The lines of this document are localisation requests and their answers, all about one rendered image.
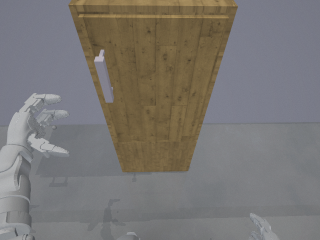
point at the cupboard door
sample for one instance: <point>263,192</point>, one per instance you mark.
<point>160,68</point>

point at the right robot hand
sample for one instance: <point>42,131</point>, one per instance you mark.
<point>263,227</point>

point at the handle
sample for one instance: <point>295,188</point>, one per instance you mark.
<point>103,76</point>

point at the left robot shin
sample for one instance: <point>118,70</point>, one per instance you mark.
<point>131,233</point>

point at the left robot hand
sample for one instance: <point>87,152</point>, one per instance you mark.
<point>23,125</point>

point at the left robot forearm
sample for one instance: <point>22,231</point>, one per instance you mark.
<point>15,191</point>

